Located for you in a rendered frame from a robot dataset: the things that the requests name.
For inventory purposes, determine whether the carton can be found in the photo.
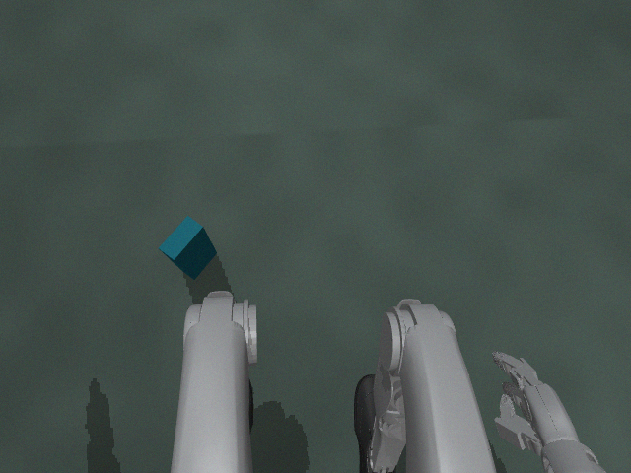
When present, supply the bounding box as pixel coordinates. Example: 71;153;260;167
159;216;217;280

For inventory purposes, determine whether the right robot hand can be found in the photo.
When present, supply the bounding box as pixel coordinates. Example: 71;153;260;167
492;351;580;456

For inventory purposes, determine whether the right robot arm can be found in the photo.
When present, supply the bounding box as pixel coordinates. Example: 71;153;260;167
541;440;606;473

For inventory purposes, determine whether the right robot foot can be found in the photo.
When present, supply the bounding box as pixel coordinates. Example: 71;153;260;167
354;374;396;473

